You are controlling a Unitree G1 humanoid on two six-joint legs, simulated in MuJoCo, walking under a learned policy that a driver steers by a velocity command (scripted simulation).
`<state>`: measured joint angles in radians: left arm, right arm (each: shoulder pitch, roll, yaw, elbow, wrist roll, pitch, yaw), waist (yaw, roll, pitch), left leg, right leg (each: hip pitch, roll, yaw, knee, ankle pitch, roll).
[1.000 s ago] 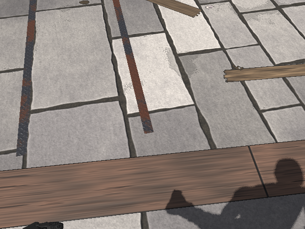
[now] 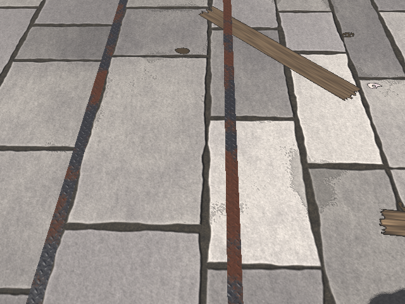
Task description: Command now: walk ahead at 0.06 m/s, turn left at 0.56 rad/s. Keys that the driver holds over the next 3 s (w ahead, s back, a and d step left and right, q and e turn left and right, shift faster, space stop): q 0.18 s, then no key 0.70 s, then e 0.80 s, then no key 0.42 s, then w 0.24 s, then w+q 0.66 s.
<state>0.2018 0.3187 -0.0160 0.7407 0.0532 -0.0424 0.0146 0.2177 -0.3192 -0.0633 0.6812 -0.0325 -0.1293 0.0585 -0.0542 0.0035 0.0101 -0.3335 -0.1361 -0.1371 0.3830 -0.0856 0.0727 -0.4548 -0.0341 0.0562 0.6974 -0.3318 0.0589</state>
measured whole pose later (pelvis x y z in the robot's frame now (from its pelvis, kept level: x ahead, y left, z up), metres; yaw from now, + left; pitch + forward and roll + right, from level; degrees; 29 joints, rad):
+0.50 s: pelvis +0.03 -0.03 +0.00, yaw +11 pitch +2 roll +0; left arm 0.22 0.30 0.05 0.64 0.01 -0.08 -0.04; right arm 0.19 -0.30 -0.03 0.70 -0.01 -0.05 0.04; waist 0.04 0.03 0.02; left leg -0.25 0.05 0.05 0.48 -0.21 -0.04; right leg -0.24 -0.02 -0.14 0.44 -0.23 -0.03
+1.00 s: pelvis +0.03 -0.02 -0.01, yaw +11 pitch +1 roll +0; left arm 0.19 0.28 0.04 0.65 0.02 -0.08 -0.06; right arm 0.17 -0.30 -0.03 0.60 0.00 -0.06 0.04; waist 0.02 -0.01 0.02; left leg -0.26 0.01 0.06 0.57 -0.32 0.01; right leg -0.29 -0.07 -0.11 0.58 -0.31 0.00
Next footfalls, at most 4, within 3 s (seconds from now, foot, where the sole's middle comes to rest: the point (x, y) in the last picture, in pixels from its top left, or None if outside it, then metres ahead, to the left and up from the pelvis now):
0.06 right None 0.09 -0.13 -0.78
0.48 left None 0.03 0.10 -0.78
1.60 left None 0.07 0.09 -0.78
1.98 right None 0.02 -0.16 -0.78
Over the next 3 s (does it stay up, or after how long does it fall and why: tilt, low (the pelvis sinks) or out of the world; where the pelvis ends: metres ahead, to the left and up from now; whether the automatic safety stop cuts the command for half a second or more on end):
stays up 0.32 -0.07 -0.03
